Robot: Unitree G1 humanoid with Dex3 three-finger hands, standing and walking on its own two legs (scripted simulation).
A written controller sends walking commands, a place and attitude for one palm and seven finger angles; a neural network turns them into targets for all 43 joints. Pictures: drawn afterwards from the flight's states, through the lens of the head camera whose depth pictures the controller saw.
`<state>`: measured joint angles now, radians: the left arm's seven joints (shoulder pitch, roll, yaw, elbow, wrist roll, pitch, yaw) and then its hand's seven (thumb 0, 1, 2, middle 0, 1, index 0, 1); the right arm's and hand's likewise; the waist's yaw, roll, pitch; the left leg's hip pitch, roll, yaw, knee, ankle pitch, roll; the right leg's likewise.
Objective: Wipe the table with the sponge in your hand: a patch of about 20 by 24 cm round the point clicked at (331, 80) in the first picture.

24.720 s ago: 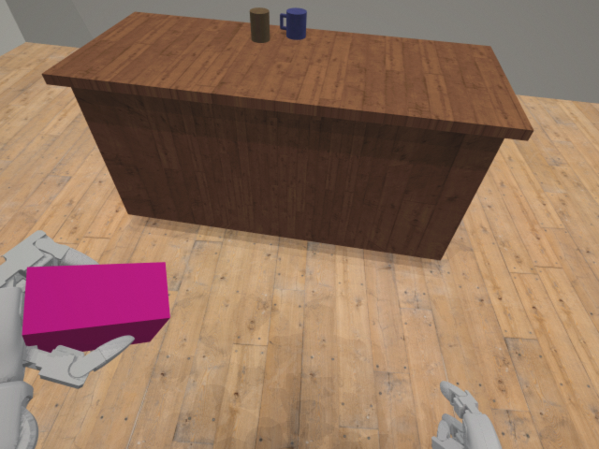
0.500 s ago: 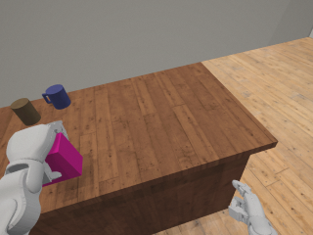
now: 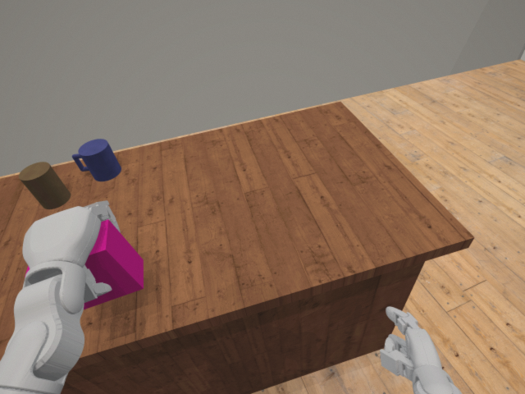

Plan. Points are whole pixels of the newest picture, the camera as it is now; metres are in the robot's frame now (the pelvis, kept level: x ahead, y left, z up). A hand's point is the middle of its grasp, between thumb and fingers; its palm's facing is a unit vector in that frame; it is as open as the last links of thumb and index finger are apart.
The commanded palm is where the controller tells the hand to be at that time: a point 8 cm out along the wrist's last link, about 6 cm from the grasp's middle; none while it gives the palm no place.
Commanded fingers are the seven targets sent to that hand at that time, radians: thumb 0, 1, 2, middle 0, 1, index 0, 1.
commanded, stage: move the sponge above the wiping area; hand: left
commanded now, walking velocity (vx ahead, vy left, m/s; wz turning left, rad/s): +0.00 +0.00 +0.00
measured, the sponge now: (98, 273) +0.24 +0.31 +0.08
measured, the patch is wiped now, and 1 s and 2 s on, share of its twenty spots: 0.00 0.00 0.00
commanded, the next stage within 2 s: lower the sponge onto the table in 1.74 s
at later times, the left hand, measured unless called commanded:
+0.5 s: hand (108, 265) +0.24 +0.28 +0.10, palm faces +0.02 -0.08 -1.00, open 10.0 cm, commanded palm +0.21 +0.28 +0.17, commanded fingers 0.00 0.10 1.30 -1.20 -1.60 -1.20 -1.60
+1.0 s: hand (101, 276) +0.23 +0.30 +0.08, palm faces -0.05 -0.08 -1.00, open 10.0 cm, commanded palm +0.22 +0.30 +0.15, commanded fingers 0.00 0.10 1.30 -1.20 -1.60 -1.20 -1.60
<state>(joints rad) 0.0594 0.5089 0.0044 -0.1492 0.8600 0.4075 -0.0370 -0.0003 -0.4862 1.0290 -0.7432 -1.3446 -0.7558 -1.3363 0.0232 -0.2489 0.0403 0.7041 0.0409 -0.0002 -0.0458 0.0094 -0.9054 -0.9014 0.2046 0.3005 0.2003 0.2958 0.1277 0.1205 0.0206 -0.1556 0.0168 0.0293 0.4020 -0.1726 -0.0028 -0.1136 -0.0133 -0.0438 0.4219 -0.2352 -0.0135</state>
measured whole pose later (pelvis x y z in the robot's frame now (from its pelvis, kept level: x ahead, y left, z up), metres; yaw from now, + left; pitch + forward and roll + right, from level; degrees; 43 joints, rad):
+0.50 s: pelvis +0.00 -0.01 +0.00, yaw +1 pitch -4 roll +0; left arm 0.05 0.48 -0.06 -0.08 0.90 0.38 -0.04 0.00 -0.49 1.03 -0.74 -1.35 -0.75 -1.34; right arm 0.02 -0.26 0.03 0.71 0.04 0.00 -0.05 0.01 -0.91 -0.90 0.20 0.30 0.20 0.30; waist 0.12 0.13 0.02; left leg -0.16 0.02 0.01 0.40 -0.17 -0.01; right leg -0.11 0.00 -0.06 0.43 -0.24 -0.03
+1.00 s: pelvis +0.00 -0.01 +0.00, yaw +1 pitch -4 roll +0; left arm 0.06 0.52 0.02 0.05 0.89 0.23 -0.02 0.00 -0.49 1.03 -0.74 -1.35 -0.75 -1.34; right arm 0.07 -0.28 0.00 0.72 0.04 -0.03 -0.08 0.01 -0.91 -0.90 0.20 0.30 0.20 0.30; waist 0.11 0.12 0.03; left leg -0.18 0.04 0.01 0.44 -0.18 -0.02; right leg -0.13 0.01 -0.06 0.44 -0.24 -0.03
